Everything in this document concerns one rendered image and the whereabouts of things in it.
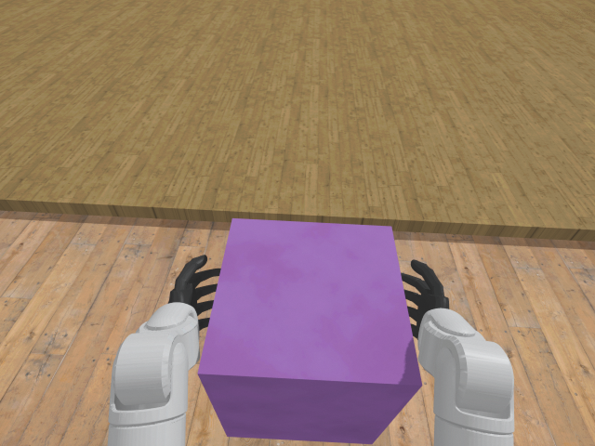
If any carton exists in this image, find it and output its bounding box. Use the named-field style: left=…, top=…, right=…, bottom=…
left=198, top=218, right=422, bottom=444

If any right robot hand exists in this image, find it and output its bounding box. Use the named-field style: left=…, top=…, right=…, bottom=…
left=401, top=259, right=449, bottom=339

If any right robot forearm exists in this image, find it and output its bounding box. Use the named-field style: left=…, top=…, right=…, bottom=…
left=417, top=308, right=514, bottom=446

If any left robot hand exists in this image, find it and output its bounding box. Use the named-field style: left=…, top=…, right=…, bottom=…
left=168, top=255, right=221, bottom=331

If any left robot forearm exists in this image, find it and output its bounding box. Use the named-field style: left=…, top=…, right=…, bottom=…
left=108, top=302, right=200, bottom=446

